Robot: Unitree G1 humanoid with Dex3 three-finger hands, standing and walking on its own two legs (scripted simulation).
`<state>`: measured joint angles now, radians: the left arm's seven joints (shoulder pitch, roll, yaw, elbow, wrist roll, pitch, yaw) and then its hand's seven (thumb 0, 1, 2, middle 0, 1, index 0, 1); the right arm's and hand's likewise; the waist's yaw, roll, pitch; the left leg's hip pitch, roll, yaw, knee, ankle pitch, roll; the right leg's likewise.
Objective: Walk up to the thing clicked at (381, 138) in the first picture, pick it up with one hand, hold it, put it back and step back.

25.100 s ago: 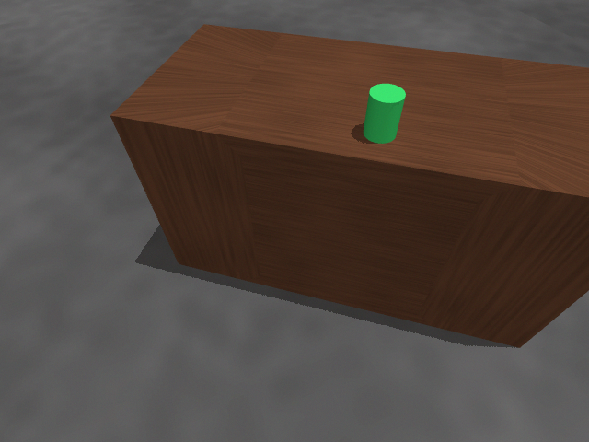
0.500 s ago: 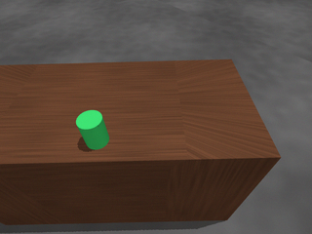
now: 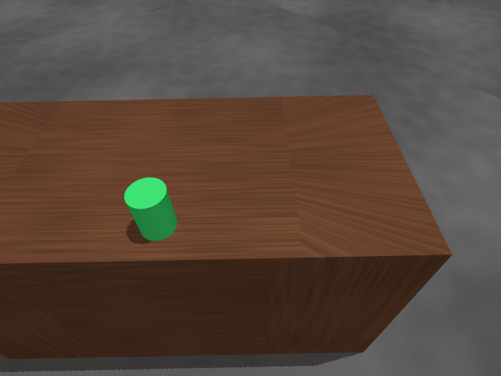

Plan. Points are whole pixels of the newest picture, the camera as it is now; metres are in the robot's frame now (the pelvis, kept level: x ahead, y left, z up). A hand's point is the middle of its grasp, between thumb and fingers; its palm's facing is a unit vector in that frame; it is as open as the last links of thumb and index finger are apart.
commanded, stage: home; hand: left
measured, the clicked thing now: (152, 209) +0.43 +0.23 -0.03
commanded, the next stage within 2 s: stand in 0.92 s
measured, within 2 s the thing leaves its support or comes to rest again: neither
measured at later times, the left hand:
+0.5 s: hand out of the picture +0.09 +0.25 -0.15, palm faces -0.03 -0.94 -0.35, open 17.5 cm
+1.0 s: hand out of the picture +0.08 +0.25 -0.16, palm faces -0.03 -0.94 -0.35, open 17.6 cm
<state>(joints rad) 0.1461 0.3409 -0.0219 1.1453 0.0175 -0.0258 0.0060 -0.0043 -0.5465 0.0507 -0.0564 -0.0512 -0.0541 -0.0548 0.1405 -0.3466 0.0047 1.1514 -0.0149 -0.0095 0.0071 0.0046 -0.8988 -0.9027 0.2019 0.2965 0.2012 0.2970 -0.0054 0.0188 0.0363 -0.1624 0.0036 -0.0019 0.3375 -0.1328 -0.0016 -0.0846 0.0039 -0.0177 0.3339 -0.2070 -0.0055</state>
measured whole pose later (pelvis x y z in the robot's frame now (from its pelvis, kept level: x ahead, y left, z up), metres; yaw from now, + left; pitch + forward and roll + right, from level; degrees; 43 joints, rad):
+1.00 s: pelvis +0.02 +0.00 +0.00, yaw +0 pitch -2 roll +0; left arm 0.13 0.34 -0.01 1.14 0.01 -0.02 0.00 0.00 -0.57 0.03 -0.05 -0.05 -0.05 -0.05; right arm 0.12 -0.35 0.01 1.15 -0.01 -0.01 0.00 0.00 -0.90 -0.90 0.20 0.30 0.20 0.30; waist -0.01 0.01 0.04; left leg -0.12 0.00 -0.01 0.30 -0.14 0.00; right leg -0.04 0.00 -0.02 0.29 -0.21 -0.01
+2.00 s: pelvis +0.03 -0.01 +0.00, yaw +1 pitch -1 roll +0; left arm 0.12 0.34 -0.01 1.12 0.01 -0.02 0.00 0.00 0.90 0.90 -0.21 -0.30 -0.20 -0.30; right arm 0.11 -0.35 0.01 1.14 -0.01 -0.02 0.00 0.00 -0.90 -0.90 0.20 0.30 0.20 0.30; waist -0.01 0.01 0.04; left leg -0.13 0.00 -0.02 0.30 -0.15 -0.01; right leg -0.04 0.01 -0.03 0.29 -0.22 -0.01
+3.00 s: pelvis +0.03 -0.01 +0.00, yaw +1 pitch -2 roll +0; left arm 0.13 0.34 0.00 1.12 0.01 -0.02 0.00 0.00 0.90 0.90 -0.21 -0.30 -0.20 -0.30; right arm 0.12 -0.35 0.01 1.14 -0.01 -0.01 0.00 0.00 -0.90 -0.90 0.20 0.30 0.20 0.30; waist 0.00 0.01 0.05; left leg -0.12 0.01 -0.02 0.31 -0.15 -0.02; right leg -0.03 0.01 -0.03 0.29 -0.22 -0.02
